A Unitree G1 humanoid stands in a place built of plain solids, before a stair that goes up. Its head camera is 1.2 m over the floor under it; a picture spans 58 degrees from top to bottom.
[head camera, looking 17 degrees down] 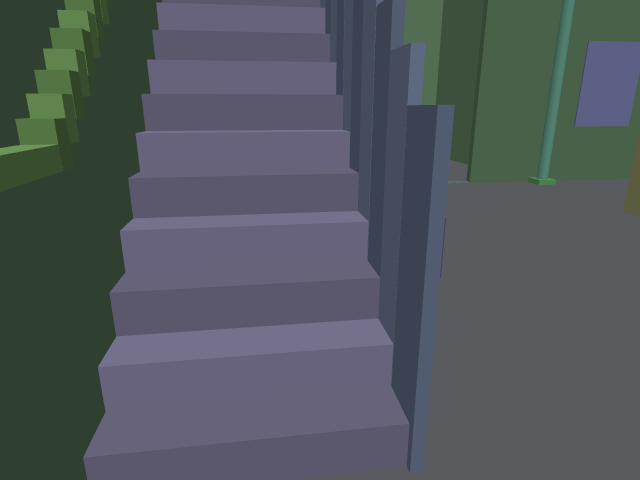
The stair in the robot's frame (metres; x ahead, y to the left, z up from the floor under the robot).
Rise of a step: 0.18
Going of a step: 0.21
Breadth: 1.04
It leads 8 degrees to the left of straight ahead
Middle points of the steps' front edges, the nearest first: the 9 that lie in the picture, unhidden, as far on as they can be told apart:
1.14 0.21 0.18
1.35 0.24 0.36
1.55 0.27 0.54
1.76 0.30 0.72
1.97 0.33 0.91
2.17 0.36 1.09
2.38 0.39 1.27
2.59 0.42 1.45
2.79 0.45 1.63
